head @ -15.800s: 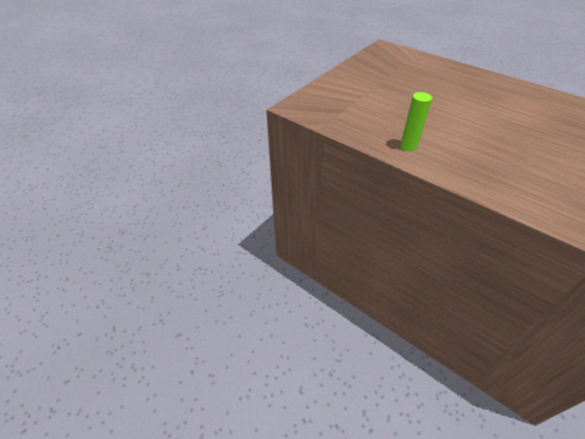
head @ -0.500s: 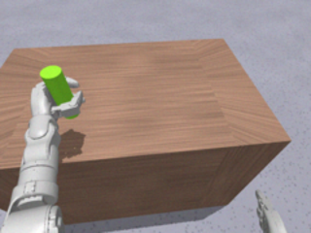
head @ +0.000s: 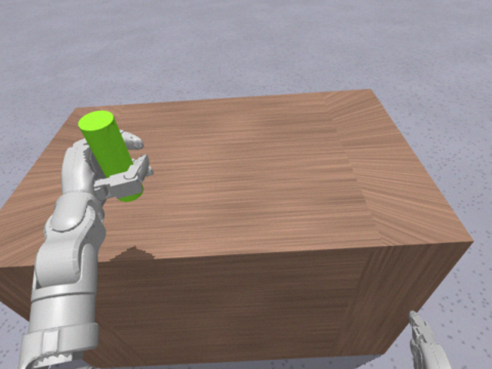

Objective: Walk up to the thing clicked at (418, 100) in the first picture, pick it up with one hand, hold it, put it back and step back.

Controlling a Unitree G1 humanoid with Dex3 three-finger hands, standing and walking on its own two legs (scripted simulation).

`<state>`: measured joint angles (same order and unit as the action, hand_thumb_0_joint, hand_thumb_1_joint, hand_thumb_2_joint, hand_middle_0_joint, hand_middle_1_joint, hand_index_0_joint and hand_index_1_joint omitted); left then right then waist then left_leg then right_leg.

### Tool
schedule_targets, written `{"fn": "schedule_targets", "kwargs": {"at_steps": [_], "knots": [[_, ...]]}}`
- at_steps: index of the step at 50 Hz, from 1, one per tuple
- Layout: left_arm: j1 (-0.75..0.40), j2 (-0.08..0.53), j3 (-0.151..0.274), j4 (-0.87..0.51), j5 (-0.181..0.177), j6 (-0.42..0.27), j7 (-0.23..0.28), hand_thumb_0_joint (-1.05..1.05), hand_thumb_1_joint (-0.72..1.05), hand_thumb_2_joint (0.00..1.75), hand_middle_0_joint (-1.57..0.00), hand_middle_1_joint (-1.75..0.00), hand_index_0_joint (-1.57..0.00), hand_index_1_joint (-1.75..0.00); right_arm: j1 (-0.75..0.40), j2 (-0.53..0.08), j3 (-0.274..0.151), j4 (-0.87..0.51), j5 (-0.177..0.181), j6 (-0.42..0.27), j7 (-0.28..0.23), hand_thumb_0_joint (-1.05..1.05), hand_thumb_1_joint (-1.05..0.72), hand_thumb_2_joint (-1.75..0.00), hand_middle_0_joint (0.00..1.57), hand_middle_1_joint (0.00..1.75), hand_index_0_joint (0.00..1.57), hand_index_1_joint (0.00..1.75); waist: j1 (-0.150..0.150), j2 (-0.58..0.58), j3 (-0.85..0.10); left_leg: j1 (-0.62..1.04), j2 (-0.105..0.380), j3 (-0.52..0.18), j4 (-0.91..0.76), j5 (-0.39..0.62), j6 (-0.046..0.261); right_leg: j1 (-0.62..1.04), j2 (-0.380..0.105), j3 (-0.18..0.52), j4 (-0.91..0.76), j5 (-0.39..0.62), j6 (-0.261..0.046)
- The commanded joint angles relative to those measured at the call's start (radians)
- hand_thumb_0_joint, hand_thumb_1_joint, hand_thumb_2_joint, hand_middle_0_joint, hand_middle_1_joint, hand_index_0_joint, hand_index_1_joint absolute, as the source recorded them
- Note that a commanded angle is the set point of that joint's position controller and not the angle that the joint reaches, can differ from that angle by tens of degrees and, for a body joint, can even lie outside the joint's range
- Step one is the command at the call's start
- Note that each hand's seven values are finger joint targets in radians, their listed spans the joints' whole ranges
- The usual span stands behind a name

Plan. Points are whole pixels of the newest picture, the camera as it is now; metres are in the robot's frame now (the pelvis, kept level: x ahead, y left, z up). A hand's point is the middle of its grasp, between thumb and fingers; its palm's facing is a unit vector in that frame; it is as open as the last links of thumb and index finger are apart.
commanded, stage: lift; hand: left
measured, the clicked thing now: (115, 160) +0.38 +0.19 +0.21
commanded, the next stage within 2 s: hold in 0.46 s
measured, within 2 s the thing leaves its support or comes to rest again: neither
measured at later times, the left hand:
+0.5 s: hand (118, 164) +0.35 +0.17 +0.23, palm faces +0.14 -0.99 +0.00, open 5.3 cm
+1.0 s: hand (110, 151) +0.35 +0.17 +0.25, palm faces +0.11 -0.99 +0.00, open 5.3 cm
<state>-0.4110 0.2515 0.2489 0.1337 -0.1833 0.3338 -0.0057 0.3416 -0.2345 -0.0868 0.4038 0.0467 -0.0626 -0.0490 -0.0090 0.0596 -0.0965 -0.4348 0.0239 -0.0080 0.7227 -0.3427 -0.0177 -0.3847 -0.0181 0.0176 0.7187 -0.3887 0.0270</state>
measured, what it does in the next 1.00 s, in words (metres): stands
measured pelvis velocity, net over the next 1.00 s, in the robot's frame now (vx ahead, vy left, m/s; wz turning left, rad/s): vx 0.00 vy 0.00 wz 0.01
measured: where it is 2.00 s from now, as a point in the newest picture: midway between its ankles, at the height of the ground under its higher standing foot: outside the picture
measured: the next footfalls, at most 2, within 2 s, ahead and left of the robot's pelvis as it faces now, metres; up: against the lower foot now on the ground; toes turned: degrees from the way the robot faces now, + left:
none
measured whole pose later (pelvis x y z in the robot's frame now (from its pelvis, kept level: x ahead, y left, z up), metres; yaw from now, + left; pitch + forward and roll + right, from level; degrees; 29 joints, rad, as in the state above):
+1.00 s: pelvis +0.00 +0.00 +0.01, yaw +1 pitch +0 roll +0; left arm -0.40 0.25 0.28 -0.13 -0.24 0.63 -0.03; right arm 0.28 -0.24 -0.11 0.59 0.05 -0.20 -0.06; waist 0.02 0.07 -0.09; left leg -0.33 0.01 -0.01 0.64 -0.31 -0.01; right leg -0.28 -0.03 0.01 0.64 -0.36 0.03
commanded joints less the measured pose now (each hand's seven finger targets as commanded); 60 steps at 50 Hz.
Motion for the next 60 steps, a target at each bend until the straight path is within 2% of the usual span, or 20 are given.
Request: {"fn": "schedule_targets", "kwargs": {"at_steps": [1, 6, 7, 9, 11, 15, 17, 19, 20, 22, 27, 29, 30, 34, 35, 37, 45, 52, 57, 60], "knots": [[-0.435, 0.224, 0.085, -0.287, -0.014, -0.044, -0.001, 0.00, 0.72, 1.33, -1.37, -1.42, -1.39, -1.41, -0.123, -0.133, -0.063, -0.152, -0.003, -0.080, -0.018, 0.00, 0.57, -0.04, 0.05, 0.05, 0.05, 0.05, 0.002, -0.073, -0.218, 0.184, -0.018, 0.024, -0.112, 0.174, 0.027, 0.025, 0.022, -0.058, -0.141, 0.204, -0.009], [-0.441, 0.174, 0.046, -0.343, -0.031, 0.002, -0.015, 0.00, 0.69, 1.35, -1.38, -1.44, -1.40, -1.43, -0.125, -0.091, -0.029, -0.089, 0.000, -0.102, -0.016, 0.00, 0.56, -0.04, 0.05, 0.05, 0.05, 0.05, 0.010, -0.056, -0.189, 0.192, -0.028, 0.031, -0.125, 0.145, 0.030, 0.008, 0.015, -0.054, -0.160, 0.177, -0.010], [-0.450, 0.192, 0.065, -0.341, -0.035, 0.011, -0.013, 0.00, 0.71, 1.35, -1.38, -1.43, -1.40, -1.43, -0.162, -0.130, -0.062, -0.116, 0.001, -0.114, -0.020, 0.00, 0.56, -0.04, 0.05, 0.05, 0.05, 0.05, 0.008, -0.074, -0.193, 0.195, -0.027, 0.029, -0.131, 0.123, 0.031, 0.007, 0.015, -0.052, -0.169, 0.153, -0.010], [-0.426, 0.190, 0.076, -0.338, -0.043, 0.025, -0.015, 0.00, 0.69, 1.34, -1.39, -1.44, -1.41, -1.44, -0.125, -0.109, -0.045, -0.057, 0.000, -0.118, -0.018, 0.00, 0.56, -0.04, 0.05, 0.05, 0.05, 0.05, 0.010, -0.061, -0.162, 0.191, -0.027, 0.030, -0.136, 0.125, 0.031, 0.008, 0.015, -0.054, -0.174, 0.154, -0.010], [-0.434, 0.211, 0.079, -0.365, -0.035, 0.041, -0.009, 0.00, 0.69, 1.33, -1.37, -1.42, -1.39, -1.42, -0.122, -0.137, -0.075, -0.045, 0.002, -0.124, -0.020, 0.00, 0.56, -0.04, 0.05, 0.05, 0.05, 0.05, 0.012, -0.043, -0.190, 0.207, -0.029, 0.030, -0.135, 0.151, 0.028, 0.010, 0.012, -0.053, -0.171, 0.181, -0.013], [-0.432, 0.192, 0.077, -0.390, -0.037, 0.065, 0.001, 0.00, 0.68, 1.33, -1.38, -1.42, -1.40, -1.42, -0.167, -0.126, -0.061, -0.023, 0.001, -0.142, -0.021, 0.00, 0.56, -0.04, 0.05, 0.05, 0.05, 0.05, 0.021, -0.053, -0.159, 0.202, -0.028, 0.025, -0.152, 0.114, 0.027, 0.010, 0.014, -0.055, -0.181, 0.138, -0.014], [-0.427, 0.201, 0.095, -0.394, -0.045, 0.063, 0.002, 0.00, 0.69, 1.33, -1.38, -1.43, -1.40, -1.42, -0.166, -0.153, -0.085, -0.031, -0.001, -0.148, -0.026, 0.00, 0.56, -0.04, 0.05, 0.05, 0.05, 0.05, 0.016, -0.074, -0.193, 0.227, -0.023, 0.018, -0.153, 0.141, 0.026, 0.029, 0.019, -0.061, -0.181, 0.158, -0.011], [-0.444, 0.190, 0.086, -0.427, -0.046, 0.070, 0.005, 0.00, 0.67, 1.32, -1.38, -1.43, -1.40, -1.42, -0.179, -0.126, -0.060, -0.028, 0.000, -0.160, -0.024, 0.00, 0.55, -0.05, 0.05, 0.05, 0.05, 0.05, 0.024, -0.058, -0.181, 0.221, -0.024, 0.021, -0.152, 0.147, 0.026, 0.029, 0.018, -0.059, -0.180, 0.164, -0.012], [-0.432, 0.193, 0.088, -0.428, -0.044, 0.074, 0.007, 0.00, 0.68, 1.33, -1.39, -1.44, -1.41, -1.43, -0.172, -0.133, -0.069, -0.039, -0.001, -0.162, -0.031, 0.00, 0.55, -0.05, 0.05, 0.05, 0.05, 0.05, 0.014, -0.068, -0.218, 0.244, -0.026, 0.023, -0.144, 0.180, 0.029, 0.044, 0.015, -0.057, -0.178, 0.200, -0.009], [-0.411, 0.191, 0.088, -0.418, -0.046, 0.083, 0.005, 0.00, 0.66, 1.32, -1.37, -1.42, -1.39, -1.42, -0.172, -0.124, -0.060, 0.022, -0.002, -0.165, -0.029, 0.00, 0.55, -0.05, 0.05, 0.05, 0.05, 0.05, 0.026, -0.067, -0.174, 0.217, -0.029, 0.023, -0.146, 0.170, 0.030, 0.038, 0.014, -0.056, -0.180, 0.191, -0.008], [-0.402, 0.178, 0.074, -0.445, -0.045, 0.107, -0.006, 0.00, 0.65, 1.32, -1.39, -1.43, -1.40, -1.43, -0.178, -0.096, -0.036, 0.017, 0.000, -0.175, -0.029, 0.00, 0.55, -0.05, 0.05, 0.05, 0.05, 0.05, 0.030, -0.040, -0.184, 0.235, -0.028, 0.022, -0.146, 0.209, 0.027, 0.049, 0.016, -0.060, -0.178, 0.225, -0.011], [-0.397, 0.202, 0.100, -0.457, -0.051, 0.121, -0.007, 0.00, 0.65, 1.27, -1.37, -1.40, -1.38, -1.40, -0.174, -0.146, -0.082, 0.029, 0.001, -0.180, -0.033, 0.00, 0.54, -0.05, 0.05, 0.05, 0.05, 0.05, 0.025, -0.045, -0.213, 0.257, -0.024, 0.016, -0.149, 0.233, 0.025, 0.057, 0.019, -0.065, -0.172, 0.245, -0.013], [-0.402, 0.188, 0.087, -0.474, -0.054, 0.125, -0.010, 0.00, 0.66, 1.24, -1.35, -1.37, -1.37, -1.37, -0.164, -0.126, -0.063, 0.024, 0.001, -0.180, -0.030, 0.00, 0.54, -0.05, 0.05, 0.05, 0.05, 0.05, 0.023, -0.040, -0.212, 0.257, -0.026, 0.018, -0.144, 0.244, 0.026, 0.062, 0.017, -0.064, -0.174, 0.260, -0.012], [-0.404, 0.206, 0.101, -0.481, -0.051, 0.151, -0.011, 0.00, 0.64, 1.22, -1.33, -1.35, -1.35, -1.35, -0.168, -0.146, -0.076, 0.021, 0.003, -0.184, -0.037, 0.00, 0.54, -0.05, 0.05, 0.05, 0.05, 0.05, 0.014, -0.070, -0.211, 0.276, -0.028, 0.017, -0.140, 0.275, 0.031, 0.063, 0.016, -0.062, -0.176, 0.297, -0.006], [-0.410, 0.192, 0.092, -0.495, -0.053, 0.151, -0.014, 0.00, 0.63, 1.21, -1.32, -1.35, -1.34, -1.34, -0.167, -0.122, -0.059, 0.023, 0.003, -0.187, -0.034, 0.00, 0.54, -0.05, 0.05, 0.05, 0.05, 0.05, 0.019, -0.057, -0.200, 0.275, -0.026, 0.017, -0.143, 0.277, 0.029, 0.061, 0.017, -0.064, -0.174, 0.295, -0.008], [-0.425, 0.203, 0.105, -0.493, -0.056, 0.162, -0.013, 0.00, 0.62, 1.21, -1.32, -1.35, -1.34, -1.34, -0.171, -0.149, -0.083, 0.011, 0.001, -0.193, -0.038, 0.00, 0.54, -0.05, 0.05, 0.05, 0.05, 0.05, 0.015, -0.075, -0.211, 0.284, -0.024, 0.015, -0.144, 0.289, 0.029, 0.068, 0.018, -0.066, -0.176, 0.305, -0.006], [-0.413, 0.187, 0.100, -0.490, -0.060, 0.205, -0.024, 0.00, 0.59, 1.22, -1.33, -1.36, -1.34, -1.35, -0.166, -0.115, -0.056, 0.025, 0.004, -0.199, -0.026, 0.00, 0.54, -0.05, 0.05, 0.05, 0.05, 0.05, 0.023, -0.067, -0.198, 0.281, -0.031, 0.018, -0.142, 0.300, 0.032, 0.075, 0.014, -0.066, -0.180, 0.319, -0.004], [-0.442, 0.197, 0.108, -0.540, -0.063, 0.235, -0.017, 0.00, 0.56, 1.21, -1.31, -1.35, -1.33, -1.34, -0.172, -0.133, -0.080, 0.049, 0.005, -0.197, -0.015, 0.00, 0.54, -0.05, 0.05, 0.05, 0.05, 0.05, 0.030, -0.042, -0.225, 0.297, -0.027, 0.013, -0.140, 0.342, 0.027, 0.092, 0.018, -0.069, -0.172, 0.348, -0.009], [-0.437, 0.185, 0.098, -0.558, -0.062, 0.255, -0.012, 0.00, 0.61, 1.22, -1.32, -1.36, -1.34, -1.35, -0.197, -0.135, -0.074, 0.025, 0.005, -0.203, -0.010, 0.00, 0.55, -0.05, 0.05, 0.05, 0.05, 0.05, 0.037, -0.046, -0.213, 0.288, -0.020, 0.001, -0.166, 0.287, 0.021, 0.088, 0.028, -0.078, -0.182, 0.281, -0.017], [-0.396, 0.192, 0.122, -0.520, -0.075, 0.271, -0.020, 0.00, 0.62, 1.24, -1.33, -1.37, -1.35, -1.36, -0.194, -0.151, -0.089, 0.039, 0.006, -0.204, -0.011, 0.00, 0.55, -0.05, 0.05, 0.05, 0.05, 0.05, 0.034, -0.096, -0.149, 0.251, -0.027, 0.009, -0.171, 0.213, 0.028, 0.069, 0.025, -0.073, -0.207, 0.220, -0.009]]}}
